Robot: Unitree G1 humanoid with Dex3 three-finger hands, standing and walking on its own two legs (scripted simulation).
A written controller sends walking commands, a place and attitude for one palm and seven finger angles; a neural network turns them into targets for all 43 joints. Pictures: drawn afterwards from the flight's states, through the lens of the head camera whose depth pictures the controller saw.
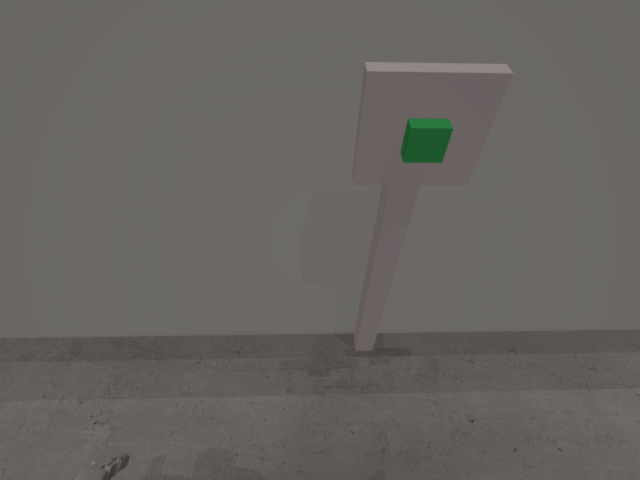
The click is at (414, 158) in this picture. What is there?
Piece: button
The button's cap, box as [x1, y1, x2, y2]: [401, 118, 452, 162]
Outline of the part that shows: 408,118 401,148 403,162 441,162 452,130 449,120 431,118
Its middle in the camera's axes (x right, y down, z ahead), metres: +0.17 -0.16 +0.63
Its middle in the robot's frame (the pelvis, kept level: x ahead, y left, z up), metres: +0.61 -0.14 +0.11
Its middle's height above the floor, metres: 0.88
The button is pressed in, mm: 0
